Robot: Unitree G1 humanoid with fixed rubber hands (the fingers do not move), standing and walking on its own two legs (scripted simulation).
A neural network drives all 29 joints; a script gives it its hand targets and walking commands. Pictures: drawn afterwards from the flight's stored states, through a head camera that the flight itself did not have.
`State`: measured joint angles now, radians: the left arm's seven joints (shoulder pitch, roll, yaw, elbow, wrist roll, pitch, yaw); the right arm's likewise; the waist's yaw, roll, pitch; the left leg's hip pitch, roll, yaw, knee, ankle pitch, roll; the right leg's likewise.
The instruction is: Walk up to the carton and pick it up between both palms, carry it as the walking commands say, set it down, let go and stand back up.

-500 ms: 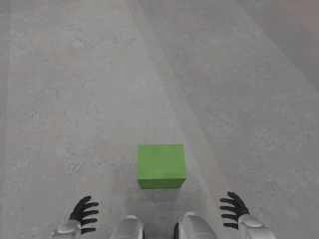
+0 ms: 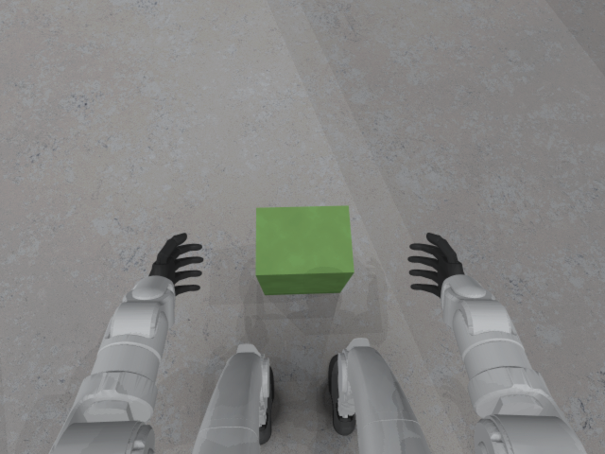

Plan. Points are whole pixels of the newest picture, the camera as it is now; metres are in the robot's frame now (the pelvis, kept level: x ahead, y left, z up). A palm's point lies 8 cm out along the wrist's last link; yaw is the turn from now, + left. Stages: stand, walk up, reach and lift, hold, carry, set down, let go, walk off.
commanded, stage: reach and lift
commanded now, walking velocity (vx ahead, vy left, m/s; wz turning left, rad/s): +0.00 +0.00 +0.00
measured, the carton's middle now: (302, 254) +0.49 -0.01 -0.55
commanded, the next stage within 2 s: none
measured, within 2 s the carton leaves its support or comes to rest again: neither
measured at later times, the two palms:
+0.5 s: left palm (187, 190) +0.49 +0.19 -0.12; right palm (436, 194) +0.47 -0.22 -0.12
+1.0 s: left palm (201, 198) +0.51 +0.19 -0.21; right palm (417, 201) +0.49 -0.22 -0.20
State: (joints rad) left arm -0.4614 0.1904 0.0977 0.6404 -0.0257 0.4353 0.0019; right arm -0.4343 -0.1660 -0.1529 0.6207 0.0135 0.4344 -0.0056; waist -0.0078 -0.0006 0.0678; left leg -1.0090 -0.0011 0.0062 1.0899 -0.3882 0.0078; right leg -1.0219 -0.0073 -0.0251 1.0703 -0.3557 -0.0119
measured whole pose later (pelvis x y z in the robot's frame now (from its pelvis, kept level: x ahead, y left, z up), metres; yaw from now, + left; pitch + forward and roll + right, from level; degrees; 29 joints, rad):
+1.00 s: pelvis +0.00 +0.00 -0.09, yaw +0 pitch +49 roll +0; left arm -1.08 0.27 0.30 0.93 0.01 0.10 0.00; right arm -1.05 -0.25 -0.33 0.90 0.02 0.10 0.00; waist -0.03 0.00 -0.12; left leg -1.78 -0.02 -0.02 1.33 -0.41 -0.01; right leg -1.80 0.02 0.01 1.31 -0.37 0.00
